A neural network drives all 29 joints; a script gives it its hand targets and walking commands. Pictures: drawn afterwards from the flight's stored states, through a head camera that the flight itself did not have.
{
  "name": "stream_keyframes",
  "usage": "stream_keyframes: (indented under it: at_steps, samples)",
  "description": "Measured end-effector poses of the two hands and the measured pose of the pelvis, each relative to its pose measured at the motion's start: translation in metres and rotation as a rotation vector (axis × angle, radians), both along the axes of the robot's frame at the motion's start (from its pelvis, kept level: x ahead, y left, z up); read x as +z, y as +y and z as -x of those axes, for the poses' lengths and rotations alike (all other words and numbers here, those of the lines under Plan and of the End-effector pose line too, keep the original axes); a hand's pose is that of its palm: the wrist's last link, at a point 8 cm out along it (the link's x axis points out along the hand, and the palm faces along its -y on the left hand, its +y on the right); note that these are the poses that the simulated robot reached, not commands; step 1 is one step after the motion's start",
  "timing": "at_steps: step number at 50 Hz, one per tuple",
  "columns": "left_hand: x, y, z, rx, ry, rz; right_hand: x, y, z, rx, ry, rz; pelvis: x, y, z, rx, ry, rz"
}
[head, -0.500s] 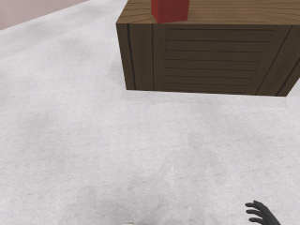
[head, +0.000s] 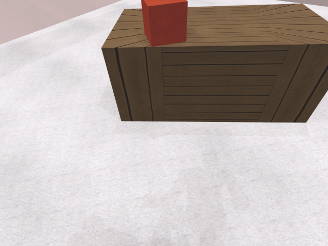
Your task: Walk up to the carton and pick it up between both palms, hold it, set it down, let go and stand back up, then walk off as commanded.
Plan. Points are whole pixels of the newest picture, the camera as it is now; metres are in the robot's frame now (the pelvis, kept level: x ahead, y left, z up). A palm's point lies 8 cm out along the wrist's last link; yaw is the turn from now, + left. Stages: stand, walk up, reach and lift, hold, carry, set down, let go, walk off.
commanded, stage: walk up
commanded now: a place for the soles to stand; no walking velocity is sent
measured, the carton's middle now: (163, 19) +1.37 +0.03 +0.04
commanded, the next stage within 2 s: none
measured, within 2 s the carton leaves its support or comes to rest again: neither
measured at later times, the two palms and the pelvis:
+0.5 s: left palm (64, 208) +0.26 +0.30 -0.07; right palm (312, 238) +0.18 -0.30 -0.03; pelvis +0.13 +0.01 +0.01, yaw -3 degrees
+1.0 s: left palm (71, 165) +0.38 +0.32 -0.05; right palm (274, 177) +0.35 -0.30 -0.07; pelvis +0.26 +0.01 +0.00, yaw -3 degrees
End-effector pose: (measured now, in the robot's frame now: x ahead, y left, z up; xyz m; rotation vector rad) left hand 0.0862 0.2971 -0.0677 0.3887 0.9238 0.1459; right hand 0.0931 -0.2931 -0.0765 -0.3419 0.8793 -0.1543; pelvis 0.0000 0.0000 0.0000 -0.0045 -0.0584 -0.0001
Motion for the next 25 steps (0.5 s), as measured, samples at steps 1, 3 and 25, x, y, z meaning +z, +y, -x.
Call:
stream_keyframes:
  at_steps: [1,3,25]
  samples:
    - [0.006,0.001,-0.007,0.002,-0.005,-0.015,0.001,0.001,-0.011,0.003,-0.014,-0.009,0.002,0.000,-0.006,-0.002,0.000,0.004]
    - [0.017,0.004,-0.021,-0.002,-0.015,-0.046,0.002,0.003,-0.030,0.005,-0.035,-0.024,0.006,0.000,-0.018,-0.006,0.001,0.008]
    - [-0.004,0.004,-0.173,-0.107,-0.060,0.081,0.047,-0.005,-0.083,-0.070,0.086,0.126,0.015,0.014,-0.134,-0.050,0.000,0.007]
